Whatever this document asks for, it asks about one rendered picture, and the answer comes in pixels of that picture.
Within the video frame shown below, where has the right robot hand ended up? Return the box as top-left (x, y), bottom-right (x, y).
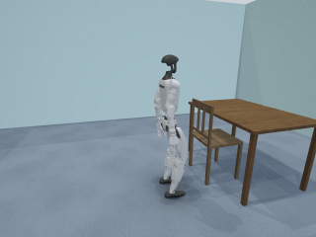
top-left (169, 135), bottom-right (180, 155)

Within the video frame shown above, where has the robot head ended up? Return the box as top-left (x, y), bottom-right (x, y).
top-left (161, 54), bottom-right (179, 80)

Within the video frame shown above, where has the chair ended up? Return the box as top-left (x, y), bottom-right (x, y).
top-left (189, 98), bottom-right (243, 186)

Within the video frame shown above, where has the robot left upper arm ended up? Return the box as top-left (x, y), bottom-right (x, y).
top-left (154, 78), bottom-right (162, 105)

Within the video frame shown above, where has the right robot forearm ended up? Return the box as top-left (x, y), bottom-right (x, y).
top-left (166, 105), bottom-right (177, 136)

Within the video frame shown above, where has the left robot thigh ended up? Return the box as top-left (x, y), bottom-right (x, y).
top-left (161, 122), bottom-right (177, 158)

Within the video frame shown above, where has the left robot forearm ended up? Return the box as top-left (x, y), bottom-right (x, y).
top-left (154, 102), bottom-right (163, 122)

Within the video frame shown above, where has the table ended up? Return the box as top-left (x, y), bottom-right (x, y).
top-left (188, 99), bottom-right (316, 206)

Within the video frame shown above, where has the robot right upper arm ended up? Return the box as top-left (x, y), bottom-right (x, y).
top-left (165, 79), bottom-right (181, 111)

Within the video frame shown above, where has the left robot hand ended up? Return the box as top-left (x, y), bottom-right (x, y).
top-left (156, 121), bottom-right (166, 137)

